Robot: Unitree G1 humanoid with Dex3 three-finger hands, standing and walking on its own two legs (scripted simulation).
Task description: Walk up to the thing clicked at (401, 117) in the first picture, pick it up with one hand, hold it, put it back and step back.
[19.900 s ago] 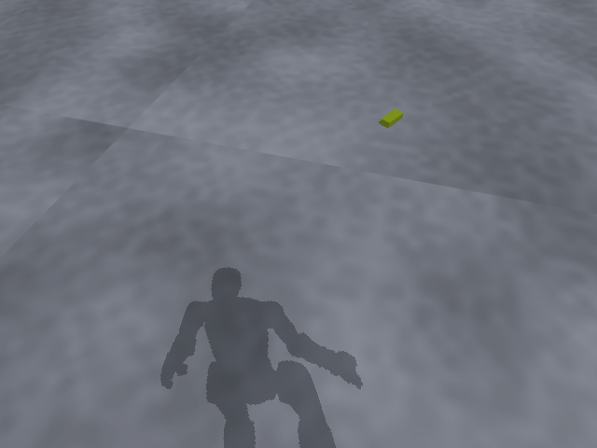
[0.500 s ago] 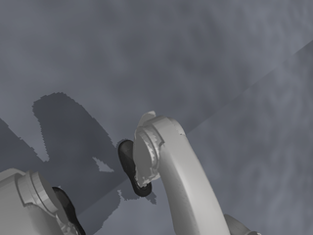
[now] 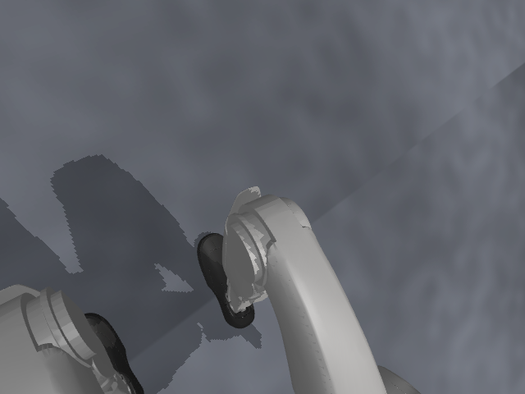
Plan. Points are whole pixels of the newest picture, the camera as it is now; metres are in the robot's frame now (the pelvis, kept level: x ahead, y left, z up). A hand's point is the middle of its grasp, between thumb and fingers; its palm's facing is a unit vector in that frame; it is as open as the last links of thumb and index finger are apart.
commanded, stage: rest palm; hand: left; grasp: from above
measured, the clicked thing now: out of the picture +0.51 +0.34 -0.32
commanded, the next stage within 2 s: none
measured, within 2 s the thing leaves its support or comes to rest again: neither
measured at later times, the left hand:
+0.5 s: hand out of the picture +0.49 +0.31 -0.26, palm faces -0.08 -0.44 -0.89, open 14.3 cm
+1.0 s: hand out of the picture +0.49 +0.31 -0.28, palm faces -0.07 -0.44 -0.89, open 14.2 cm
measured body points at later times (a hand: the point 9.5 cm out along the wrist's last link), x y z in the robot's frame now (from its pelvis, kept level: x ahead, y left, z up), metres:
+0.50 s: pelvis +0.00 +0.00 -0.01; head +0.33 +0.09 +0.28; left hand +0.49 +0.32 -0.21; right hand -0.02 -0.24 -0.06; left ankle +0.06 +0.13 -0.31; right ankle +0.12 -0.11 -0.31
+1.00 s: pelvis +0.00 +0.01 -0.01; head +0.34 +0.09 +0.27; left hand +0.50 +0.33 -0.23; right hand -0.02 -0.23 -0.05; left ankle +0.06 +0.13 -0.31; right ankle +0.12 -0.11 -0.31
